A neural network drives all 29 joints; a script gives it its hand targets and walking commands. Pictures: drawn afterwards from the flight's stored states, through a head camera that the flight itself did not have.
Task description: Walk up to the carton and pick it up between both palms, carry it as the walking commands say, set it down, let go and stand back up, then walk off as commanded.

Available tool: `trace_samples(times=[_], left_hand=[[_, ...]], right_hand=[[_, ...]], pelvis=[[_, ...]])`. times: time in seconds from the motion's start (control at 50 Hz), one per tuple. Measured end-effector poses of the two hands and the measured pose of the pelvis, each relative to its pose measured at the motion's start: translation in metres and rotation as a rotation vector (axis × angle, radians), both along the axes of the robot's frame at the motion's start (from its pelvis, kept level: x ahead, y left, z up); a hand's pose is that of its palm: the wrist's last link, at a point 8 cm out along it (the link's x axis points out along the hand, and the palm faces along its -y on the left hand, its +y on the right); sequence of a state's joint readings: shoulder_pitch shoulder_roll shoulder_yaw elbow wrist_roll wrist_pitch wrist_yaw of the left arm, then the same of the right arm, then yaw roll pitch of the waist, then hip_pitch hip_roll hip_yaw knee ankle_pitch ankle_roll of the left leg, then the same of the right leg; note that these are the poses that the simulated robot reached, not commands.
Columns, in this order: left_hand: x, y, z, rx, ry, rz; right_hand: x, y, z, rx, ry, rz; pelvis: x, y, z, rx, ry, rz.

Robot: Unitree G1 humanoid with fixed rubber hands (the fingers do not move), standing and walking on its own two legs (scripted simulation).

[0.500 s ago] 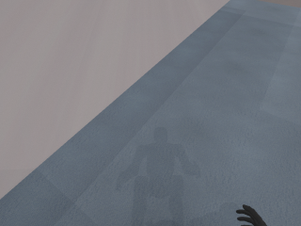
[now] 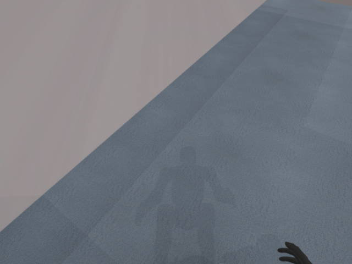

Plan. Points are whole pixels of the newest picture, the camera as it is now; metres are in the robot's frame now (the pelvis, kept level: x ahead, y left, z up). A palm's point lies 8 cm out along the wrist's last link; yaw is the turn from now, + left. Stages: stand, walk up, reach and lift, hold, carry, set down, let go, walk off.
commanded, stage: stand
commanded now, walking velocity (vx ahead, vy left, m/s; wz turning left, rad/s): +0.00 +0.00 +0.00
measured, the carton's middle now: out of the picture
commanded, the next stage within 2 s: walk up in 0.14 s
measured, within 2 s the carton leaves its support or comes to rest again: neither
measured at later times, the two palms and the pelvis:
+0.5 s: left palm out of the picture +0.11 +0.26 -0.10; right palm out of the picture +0.09 -0.32 -0.10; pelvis +0.00 -0.02 +0.00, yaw -7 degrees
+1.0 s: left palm (154, 201) +0.29 +0.08 -0.08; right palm out of the picture +0.03 -0.51 -0.07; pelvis +0.07 -0.17 +0.01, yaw -25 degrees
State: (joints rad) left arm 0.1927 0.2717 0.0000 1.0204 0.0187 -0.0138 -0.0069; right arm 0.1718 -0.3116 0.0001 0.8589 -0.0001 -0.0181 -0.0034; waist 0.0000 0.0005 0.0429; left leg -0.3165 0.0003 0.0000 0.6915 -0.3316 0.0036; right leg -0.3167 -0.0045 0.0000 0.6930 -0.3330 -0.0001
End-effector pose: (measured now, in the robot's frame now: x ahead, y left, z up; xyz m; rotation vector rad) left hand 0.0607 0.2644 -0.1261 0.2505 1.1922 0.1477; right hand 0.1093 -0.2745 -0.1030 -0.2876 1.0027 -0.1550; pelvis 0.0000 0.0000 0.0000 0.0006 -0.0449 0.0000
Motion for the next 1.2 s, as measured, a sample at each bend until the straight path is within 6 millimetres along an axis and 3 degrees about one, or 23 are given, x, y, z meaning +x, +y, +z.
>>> trace_samples(times=[0.36,0.46,0.6,0.66,0.72,0.82,0.9,1.04,1.12,1.2], left_hand=[[-0.004,-0.001,0.002,-0.006,0.026,-0.005],[0.028,-0.006,0.015,-0.038,0.007,-0.148],[0.094,-0.026,0.047,0.031,-0.079,-0.296],[0.116,-0.046,0.053,0.073,-0.108,-0.320],[0.125,-0.067,0.053,0.096,-0.110,-0.325],[0.142,-0.096,0.051,0.088,-0.063,-0.353],[0.174,-0.129,0.039,0.039,-0.047,-0.413],[0.253,-0.214,0.045,-0.015,-0.081,-0.587],[0.299,-0.276,0.049,-0.027,-0.138,-0.660],[0.332,-0.342,0.046,-0.019,-0.194,-0.717]], right_hand=[[-0.002,-0.003,-0.001,0.000,0.017,-0.004],[-0.011,-0.028,0.005,-0.030,-0.017,-0.045],[-0.036,-0.097,0.008,-0.075,-0.033,-0.144],[-0.038,-0.137,0.003,-0.087,-0.040,-0.171],[-0.037,-0.169,-0.001,-0.104,-0.024,-0.186],[-0.033,-0.196,0.011,-0.121,-0.007,-0.201],[-0.041,-0.214,0.018,-0.151,0.007,-0.263],[-0.087,-0.251,0.029,-0.170,0.068,-0.422],[-0.105,-0.275,0.021,-0.144,0.093,-0.487],[-0.114,-0.314,0.003,-0.113,0.108,-0.538]], pelvis=[[0.000,-0.002,0.002,0.002,0.005,-0.001],[-0.002,-0.010,0.003,0.011,0.010,-0.080],[0.007,-0.048,0.002,0.036,0.003,-0.186],[0.014,-0.076,-0.005,0.050,0.013,-0.216],[0.019,-0.097,-0.009,0.037,0.023,-0.254],[0.031,-0.120,0.000,0.027,0.070,-0.296],[0.048,-0.137,0.000,0.018,0.091,-0.348],[0.081,-0.180,0.008,0.029,0.079,-0.455],[0.099,-0.217,0.005,0.033,0.056,-0.507],[0.113,-0.266,-0.008,0.044,0.044,-0.561]])
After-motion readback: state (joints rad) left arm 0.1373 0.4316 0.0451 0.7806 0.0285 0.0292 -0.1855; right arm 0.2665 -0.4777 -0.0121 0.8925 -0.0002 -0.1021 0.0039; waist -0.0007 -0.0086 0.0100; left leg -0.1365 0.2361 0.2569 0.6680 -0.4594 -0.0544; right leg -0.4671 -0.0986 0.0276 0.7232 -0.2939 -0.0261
